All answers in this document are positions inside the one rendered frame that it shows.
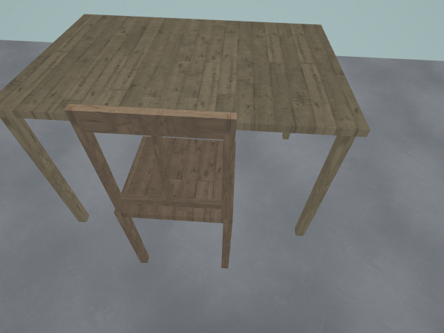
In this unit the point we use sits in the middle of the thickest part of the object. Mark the table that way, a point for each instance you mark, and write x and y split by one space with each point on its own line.
277 77

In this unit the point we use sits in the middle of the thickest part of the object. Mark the chair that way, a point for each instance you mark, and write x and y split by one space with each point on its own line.
170 178

